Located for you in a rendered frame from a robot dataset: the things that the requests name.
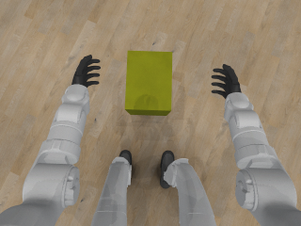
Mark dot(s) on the robot right shin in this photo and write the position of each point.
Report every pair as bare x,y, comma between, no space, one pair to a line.
167,172

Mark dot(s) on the right robot hand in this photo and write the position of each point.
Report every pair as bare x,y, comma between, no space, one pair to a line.
230,79

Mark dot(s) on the robot right forearm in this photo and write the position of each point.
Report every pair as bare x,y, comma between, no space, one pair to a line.
252,149

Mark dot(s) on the left robot upper arm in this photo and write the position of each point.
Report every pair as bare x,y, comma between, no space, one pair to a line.
49,189

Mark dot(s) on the carton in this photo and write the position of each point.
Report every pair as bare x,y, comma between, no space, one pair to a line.
148,89

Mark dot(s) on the left robot hand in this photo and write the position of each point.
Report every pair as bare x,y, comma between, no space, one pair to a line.
82,74

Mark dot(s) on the robot left forearm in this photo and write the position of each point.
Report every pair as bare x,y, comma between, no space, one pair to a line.
62,145

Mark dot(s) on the right robot upper arm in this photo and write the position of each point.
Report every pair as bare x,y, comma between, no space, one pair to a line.
269,196

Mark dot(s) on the robot left thigh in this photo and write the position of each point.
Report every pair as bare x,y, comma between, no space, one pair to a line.
112,205

